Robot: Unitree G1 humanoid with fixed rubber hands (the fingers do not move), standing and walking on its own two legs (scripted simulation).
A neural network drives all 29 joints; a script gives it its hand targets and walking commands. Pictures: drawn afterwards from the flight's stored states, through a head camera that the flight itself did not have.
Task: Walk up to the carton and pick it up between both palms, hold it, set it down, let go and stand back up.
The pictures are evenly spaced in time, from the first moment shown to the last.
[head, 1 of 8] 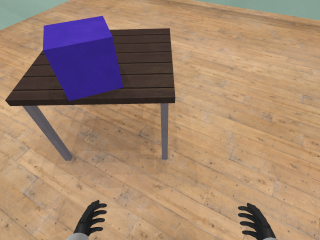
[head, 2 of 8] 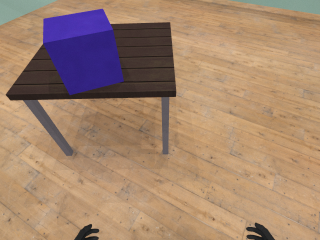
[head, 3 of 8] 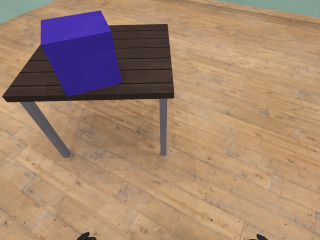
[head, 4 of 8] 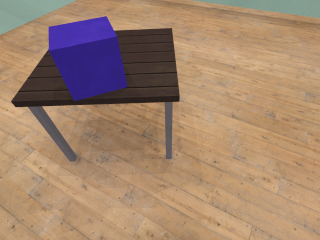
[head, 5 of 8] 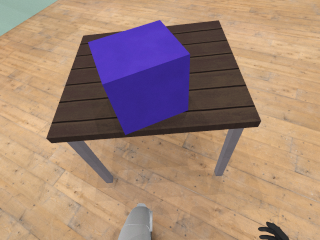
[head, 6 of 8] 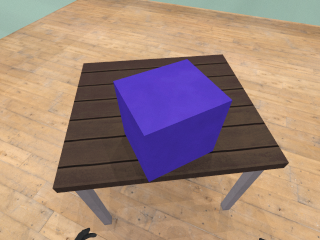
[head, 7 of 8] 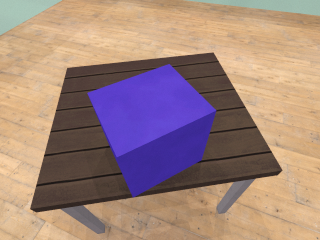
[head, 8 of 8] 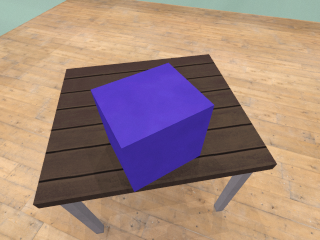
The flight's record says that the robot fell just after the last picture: no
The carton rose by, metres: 0.00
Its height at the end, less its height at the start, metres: +0.00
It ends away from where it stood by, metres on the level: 0.00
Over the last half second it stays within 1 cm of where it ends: yes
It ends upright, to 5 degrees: yes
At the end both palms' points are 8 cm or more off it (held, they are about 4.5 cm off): yes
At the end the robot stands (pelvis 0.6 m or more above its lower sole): yes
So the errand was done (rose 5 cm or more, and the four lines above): no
